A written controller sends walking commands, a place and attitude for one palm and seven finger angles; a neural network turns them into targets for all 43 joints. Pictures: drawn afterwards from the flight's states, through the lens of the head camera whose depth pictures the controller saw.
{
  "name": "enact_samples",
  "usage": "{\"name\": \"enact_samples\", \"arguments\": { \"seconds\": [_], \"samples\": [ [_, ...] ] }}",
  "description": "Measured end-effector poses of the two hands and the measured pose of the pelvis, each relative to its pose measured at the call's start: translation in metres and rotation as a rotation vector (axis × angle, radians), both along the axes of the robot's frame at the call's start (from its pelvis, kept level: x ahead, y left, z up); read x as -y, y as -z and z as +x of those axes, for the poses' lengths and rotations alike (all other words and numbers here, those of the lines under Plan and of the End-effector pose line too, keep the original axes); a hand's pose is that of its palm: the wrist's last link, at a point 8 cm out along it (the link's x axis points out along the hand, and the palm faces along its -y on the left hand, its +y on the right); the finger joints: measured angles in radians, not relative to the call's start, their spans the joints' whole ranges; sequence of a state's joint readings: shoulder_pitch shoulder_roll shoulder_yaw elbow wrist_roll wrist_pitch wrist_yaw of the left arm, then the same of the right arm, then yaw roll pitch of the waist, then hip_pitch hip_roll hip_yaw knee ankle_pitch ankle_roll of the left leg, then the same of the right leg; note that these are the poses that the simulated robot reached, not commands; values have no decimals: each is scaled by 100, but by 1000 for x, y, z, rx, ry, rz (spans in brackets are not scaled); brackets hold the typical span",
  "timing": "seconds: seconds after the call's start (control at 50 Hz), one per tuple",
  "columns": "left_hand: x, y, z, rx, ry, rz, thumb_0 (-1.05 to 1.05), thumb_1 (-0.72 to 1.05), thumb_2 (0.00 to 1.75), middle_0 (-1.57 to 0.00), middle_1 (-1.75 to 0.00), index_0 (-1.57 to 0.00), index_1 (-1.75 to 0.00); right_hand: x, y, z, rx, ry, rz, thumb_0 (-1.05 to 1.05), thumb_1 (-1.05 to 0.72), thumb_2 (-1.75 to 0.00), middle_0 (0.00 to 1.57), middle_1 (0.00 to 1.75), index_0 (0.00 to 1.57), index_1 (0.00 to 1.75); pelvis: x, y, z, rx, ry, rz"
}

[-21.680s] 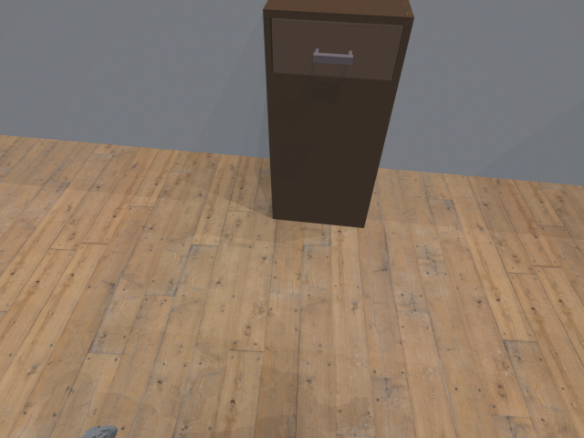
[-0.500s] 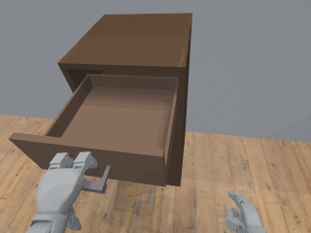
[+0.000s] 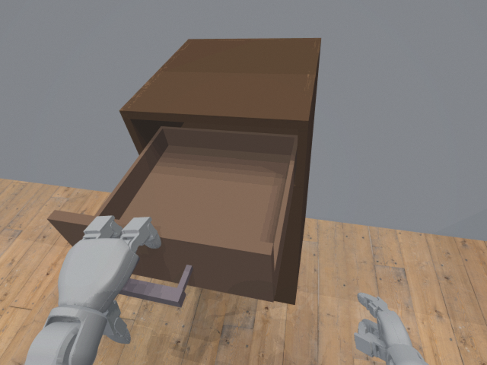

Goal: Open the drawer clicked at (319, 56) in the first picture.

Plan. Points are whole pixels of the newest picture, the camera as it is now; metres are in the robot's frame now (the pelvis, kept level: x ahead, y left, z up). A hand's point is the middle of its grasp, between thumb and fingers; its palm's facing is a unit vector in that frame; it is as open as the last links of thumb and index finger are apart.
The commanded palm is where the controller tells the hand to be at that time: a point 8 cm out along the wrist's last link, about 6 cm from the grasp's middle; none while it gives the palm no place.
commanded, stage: lift the hand off the handle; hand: left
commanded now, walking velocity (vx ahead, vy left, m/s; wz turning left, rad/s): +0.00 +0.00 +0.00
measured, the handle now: (154, 278) +0.23 +0.21 +0.03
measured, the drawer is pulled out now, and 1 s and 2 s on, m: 0.30 0.30 0.30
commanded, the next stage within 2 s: draw the hand back to the body in 0.50 s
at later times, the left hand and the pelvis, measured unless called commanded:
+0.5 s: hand (111, 235) +0.21 +0.21 +0.18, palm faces +0.19 -0.07 -0.98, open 13.8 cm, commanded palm +0.16 +0.21 +0.23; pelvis -0.01 -0.01 +0.00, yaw +0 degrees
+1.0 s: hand (89, 250) +0.19 +0.24 +0.17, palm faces +0.15 -0.05 -0.99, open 13.9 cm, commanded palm +0.15 +0.23 +0.22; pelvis -0.01 -0.01 +0.00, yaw +1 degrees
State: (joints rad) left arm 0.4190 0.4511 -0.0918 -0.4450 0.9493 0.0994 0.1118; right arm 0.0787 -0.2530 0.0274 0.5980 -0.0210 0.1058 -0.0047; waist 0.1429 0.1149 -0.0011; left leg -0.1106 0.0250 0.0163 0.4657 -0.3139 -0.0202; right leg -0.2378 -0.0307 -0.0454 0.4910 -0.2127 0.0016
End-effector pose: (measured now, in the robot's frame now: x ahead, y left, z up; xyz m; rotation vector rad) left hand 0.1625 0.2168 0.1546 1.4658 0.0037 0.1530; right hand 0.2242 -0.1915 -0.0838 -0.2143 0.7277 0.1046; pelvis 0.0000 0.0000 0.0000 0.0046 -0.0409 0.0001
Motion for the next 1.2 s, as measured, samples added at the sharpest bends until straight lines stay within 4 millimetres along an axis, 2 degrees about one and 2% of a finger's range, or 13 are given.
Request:
{"name": "enact_samples", "arguments": {
  "seconds": [0.2,0.32,0.48,0.62,0.74,0.92,1.2],
  "samples": [
    [0,-47,13,114,8,21,-1,-49,30,-32,-121,-36,-121,-9,-7,3,0,-12,39,1,-90,-90,20,30,20,30,0,-4,-3,30,1,1],
    [-3,-57,20,75,1,27,-1,-49,30,-32,-120,-33,-120,-2,-10,1,4,5,51,1,-90,-90,20,30,20,30,3,-4,-5,32,5,4],
    [5,-74,17,95,44,36,-1,-49,30,-32,-120,-32,-120,14,-7,-4,4,24,36,1,-90,-90,20,30,20,30,6,-4,-6,28,4,4],
    [-5,-68,11,45,5,35,0,-49,30,-31,-120,-32,-120,23,-1,-12,-12,36,29,1,-90,-90,20,30,20,30,10,-3,-8,24,1,6],
    [-4,-62,9,34,30,38,-1,-49,30,-32,-120,-32,-120,25,2,-18,-11,36,12,1,-90,-90,20,30,20,30,12,-3,-10,24,-5,5],
    [-15,-67,1,51,24,61,0,-49,30,-32,-120,-32,-120,21,3,-20,-1,35,18,1,-90,-90,20,30,20,30,9,-3,-10,23,-7,4],
    [-29,-65,-8,43,16,64,0,-49,30,-32,-120,-32,-120,9,-5,-13,24,17,4,1,-90,-90,20,30,20,30,1,-3,-8,19,-13,1]
  ]
}}
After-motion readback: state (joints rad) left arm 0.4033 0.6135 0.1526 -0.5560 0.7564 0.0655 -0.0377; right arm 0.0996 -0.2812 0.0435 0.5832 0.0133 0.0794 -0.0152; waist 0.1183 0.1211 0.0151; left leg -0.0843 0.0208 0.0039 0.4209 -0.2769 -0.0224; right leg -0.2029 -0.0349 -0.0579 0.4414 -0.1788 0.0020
